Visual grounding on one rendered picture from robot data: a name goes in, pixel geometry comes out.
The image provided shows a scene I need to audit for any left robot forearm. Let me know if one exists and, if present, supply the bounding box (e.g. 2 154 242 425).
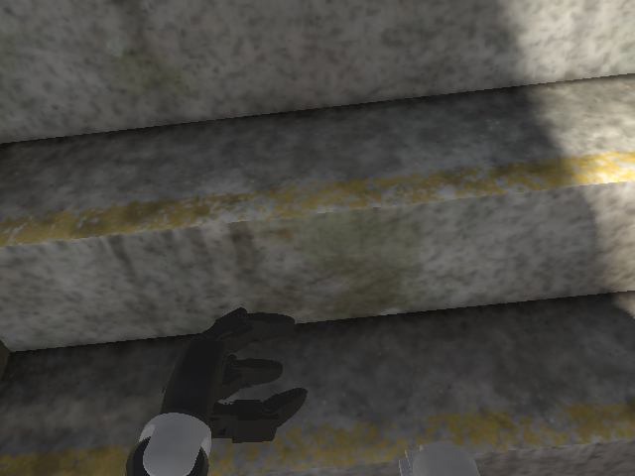
125 413 211 476

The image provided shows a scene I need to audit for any robot right thigh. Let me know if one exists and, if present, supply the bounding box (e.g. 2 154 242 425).
399 440 480 476

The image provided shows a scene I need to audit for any robot left hand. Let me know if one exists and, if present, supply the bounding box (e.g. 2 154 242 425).
160 307 308 443

